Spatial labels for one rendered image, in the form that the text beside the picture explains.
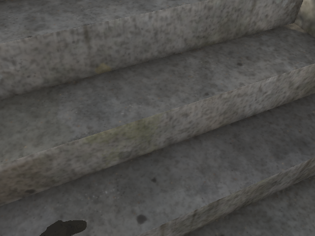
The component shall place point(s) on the left robot hand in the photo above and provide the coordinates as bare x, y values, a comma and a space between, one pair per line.
65, 228

